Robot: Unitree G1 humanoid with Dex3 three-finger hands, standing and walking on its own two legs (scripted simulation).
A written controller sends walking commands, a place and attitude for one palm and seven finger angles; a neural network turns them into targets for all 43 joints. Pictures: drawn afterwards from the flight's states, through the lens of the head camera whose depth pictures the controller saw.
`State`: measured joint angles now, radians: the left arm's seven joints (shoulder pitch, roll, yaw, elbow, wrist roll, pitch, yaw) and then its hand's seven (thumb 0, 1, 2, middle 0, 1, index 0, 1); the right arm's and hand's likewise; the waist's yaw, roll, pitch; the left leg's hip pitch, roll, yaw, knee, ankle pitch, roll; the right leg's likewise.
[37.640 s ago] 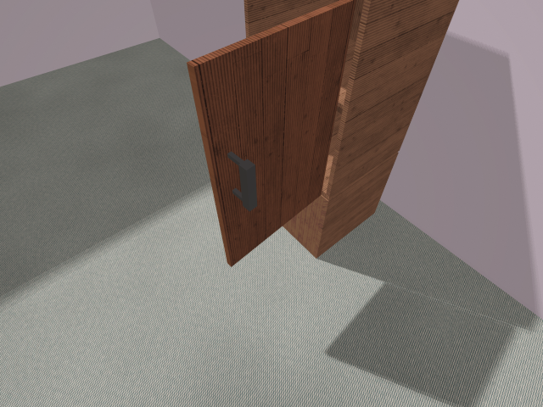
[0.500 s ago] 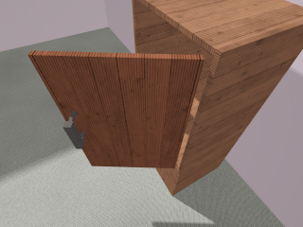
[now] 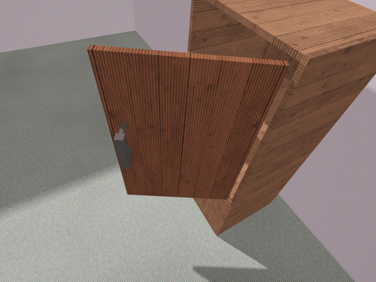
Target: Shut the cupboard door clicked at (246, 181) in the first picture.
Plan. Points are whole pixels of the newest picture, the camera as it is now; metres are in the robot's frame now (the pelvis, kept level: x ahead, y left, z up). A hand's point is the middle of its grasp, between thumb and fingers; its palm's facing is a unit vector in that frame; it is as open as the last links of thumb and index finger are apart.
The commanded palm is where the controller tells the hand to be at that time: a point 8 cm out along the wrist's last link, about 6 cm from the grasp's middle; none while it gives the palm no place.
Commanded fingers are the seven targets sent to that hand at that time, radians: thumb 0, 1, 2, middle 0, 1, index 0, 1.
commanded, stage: come to a stop and stand still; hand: left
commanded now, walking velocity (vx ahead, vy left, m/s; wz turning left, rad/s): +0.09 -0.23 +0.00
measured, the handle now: (124, 145) +0.44 +0.19 -0.01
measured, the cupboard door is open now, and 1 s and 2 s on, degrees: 59 59 59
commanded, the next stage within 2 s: look again from close up in 1.06 s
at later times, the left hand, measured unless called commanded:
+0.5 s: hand out of the picture +0.07 +0.14 -0.18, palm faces -0.09 -0.97 -0.25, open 7.3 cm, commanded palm none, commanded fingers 0.00 0.90 0.90 -0.20 -0.30 -0.20 -0.30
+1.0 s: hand out of the picture +0.01 +0.08 -0.17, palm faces +0.01 -0.98 -0.21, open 7.4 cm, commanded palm none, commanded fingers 0.00 0.90 0.90 -0.20 -0.30 -0.20 -0.30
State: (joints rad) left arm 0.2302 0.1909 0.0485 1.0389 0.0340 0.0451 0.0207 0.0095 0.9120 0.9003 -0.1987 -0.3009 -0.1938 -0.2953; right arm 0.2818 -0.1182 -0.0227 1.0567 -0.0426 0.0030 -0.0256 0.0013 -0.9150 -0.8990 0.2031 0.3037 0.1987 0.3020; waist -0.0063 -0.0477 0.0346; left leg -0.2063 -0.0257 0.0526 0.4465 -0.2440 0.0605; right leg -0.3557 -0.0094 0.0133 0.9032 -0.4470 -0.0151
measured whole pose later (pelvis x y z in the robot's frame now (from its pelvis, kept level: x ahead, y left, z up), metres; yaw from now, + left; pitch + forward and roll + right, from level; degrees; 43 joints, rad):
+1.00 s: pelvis +0.02 -0.09 -0.01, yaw -1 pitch -1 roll +1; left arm 0.31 0.13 -0.01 1.12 0.02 -0.02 0.02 0.01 0.91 0.90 -0.20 -0.30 -0.20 -0.30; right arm 0.26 -0.18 0.00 1.11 -0.02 0.01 -0.02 0.00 -0.91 -0.90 0.20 0.30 0.20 0.30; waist 0.00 0.03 0.04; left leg -0.16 0.07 0.03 0.46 -0.28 -0.07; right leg -0.15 -0.01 -0.04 0.53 -0.35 -0.03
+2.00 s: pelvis -0.01 -0.05 -0.02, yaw +1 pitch +2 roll +1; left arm 0.37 0.17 0.04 0.21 -0.12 -0.16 0.08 0.03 0.94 0.90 -0.24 -0.35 -0.23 -0.34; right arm 0.30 -0.26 -0.03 0.86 0.02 -0.31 -0.05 0.02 -0.92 -0.90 0.21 0.30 0.20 0.30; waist -0.04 0.04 -0.04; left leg -0.36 0.02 0.01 0.64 -0.31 -0.02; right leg -0.32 -0.07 -0.05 0.66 -0.37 0.03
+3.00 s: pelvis -0.04 -0.05 -0.09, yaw +0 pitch +13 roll -2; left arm 0.46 0.23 0.11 -0.16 -0.24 -0.31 -0.16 0.02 0.90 0.90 -1.13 -1.31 -1.12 -1.30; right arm 0.24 -0.21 -0.01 0.47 0.02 -0.20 -0.06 0.01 -0.90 -0.90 0.20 0.30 0.20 0.30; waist 0.01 0.02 -0.13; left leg -0.87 0.05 -0.02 1.15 -0.50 -0.02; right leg -0.81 -0.04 -0.05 1.12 -0.54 0.02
